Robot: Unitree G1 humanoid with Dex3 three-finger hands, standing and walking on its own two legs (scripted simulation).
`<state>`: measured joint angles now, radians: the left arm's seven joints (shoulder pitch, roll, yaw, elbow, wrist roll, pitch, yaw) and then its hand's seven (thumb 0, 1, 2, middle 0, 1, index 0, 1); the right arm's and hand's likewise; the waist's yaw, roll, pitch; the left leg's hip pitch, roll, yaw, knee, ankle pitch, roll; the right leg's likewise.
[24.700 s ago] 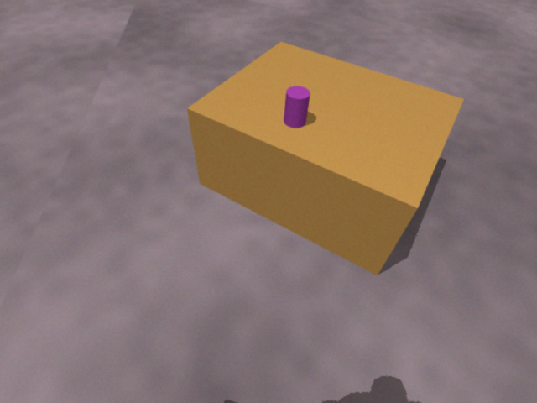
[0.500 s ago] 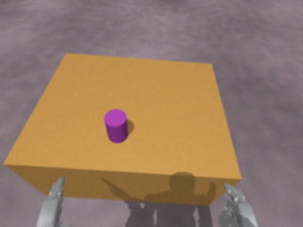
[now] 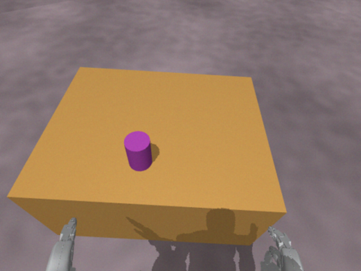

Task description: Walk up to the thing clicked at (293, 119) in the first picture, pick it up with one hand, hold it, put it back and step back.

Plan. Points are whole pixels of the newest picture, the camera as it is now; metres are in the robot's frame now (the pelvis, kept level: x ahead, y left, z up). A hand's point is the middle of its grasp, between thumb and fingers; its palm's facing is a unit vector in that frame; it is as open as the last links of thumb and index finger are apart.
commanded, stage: stand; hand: left
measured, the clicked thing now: (138, 151) +0.55 +0.14 -0.21
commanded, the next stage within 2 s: none
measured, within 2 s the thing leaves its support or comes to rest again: neither
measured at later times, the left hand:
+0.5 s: hand out of the picture +0.08 +0.25 -0.11, palm faces -0.02 -0.93 -0.36, open 9.5 cm
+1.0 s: hand out of the picture +0.04 +0.25 -0.10, palm faces +0.00 -0.94 -0.34, open 7.4 cm
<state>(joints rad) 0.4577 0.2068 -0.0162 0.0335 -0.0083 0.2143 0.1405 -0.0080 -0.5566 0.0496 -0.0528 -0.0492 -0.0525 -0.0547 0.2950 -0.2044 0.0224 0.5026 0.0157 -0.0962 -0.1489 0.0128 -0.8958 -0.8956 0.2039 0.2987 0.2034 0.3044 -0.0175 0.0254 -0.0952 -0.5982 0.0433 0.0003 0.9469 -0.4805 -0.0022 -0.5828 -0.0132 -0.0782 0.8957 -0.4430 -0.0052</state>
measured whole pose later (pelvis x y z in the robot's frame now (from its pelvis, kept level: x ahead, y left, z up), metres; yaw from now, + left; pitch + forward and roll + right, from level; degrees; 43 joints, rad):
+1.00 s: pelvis -0.01 +0.01 +0.06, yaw +0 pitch -4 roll +0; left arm 0.15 0.32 0.00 1.15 0.02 -0.01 0.01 0.01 0.90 0.90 -0.20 -0.30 -0.20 -0.30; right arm 0.16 -0.31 -0.01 1.13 -0.03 -0.01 0.00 0.01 -0.90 -0.89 0.20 0.30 0.20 0.30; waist 0.01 0.01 0.04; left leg -0.10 -0.01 0.03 0.36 -0.18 0.01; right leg -0.12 -0.04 -0.06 0.37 -0.18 0.01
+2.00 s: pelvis +0.01 -0.02 +0.06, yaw -1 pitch -2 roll +0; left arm 0.09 0.33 0.01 1.17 0.01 -0.01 0.00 0.01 0.90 0.90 -0.20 -0.30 -0.20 -0.30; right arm 0.12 -0.34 0.00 1.16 -0.02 -0.01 0.00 0.00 -0.90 -0.89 0.20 0.30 0.20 0.30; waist 0.00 0.02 0.05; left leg -0.07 0.04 0.04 0.30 -0.18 -0.03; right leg -0.10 0.01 -0.05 0.31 -0.17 -0.02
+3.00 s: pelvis -0.06 +0.03 +0.04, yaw -2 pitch -1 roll -1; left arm 0.01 0.41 0.06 0.91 0.01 0.07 0.02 0.01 0.90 0.90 -0.20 -0.30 -0.20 -0.30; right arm 0.15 -0.36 -0.06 0.98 -0.04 0.03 0.01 0.00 -0.90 -0.89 0.20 0.30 0.20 0.30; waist -0.02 -0.05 0.19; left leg -0.27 -0.01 -0.01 0.62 -0.33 0.04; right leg -0.47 0.10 0.14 1.01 -0.53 -0.01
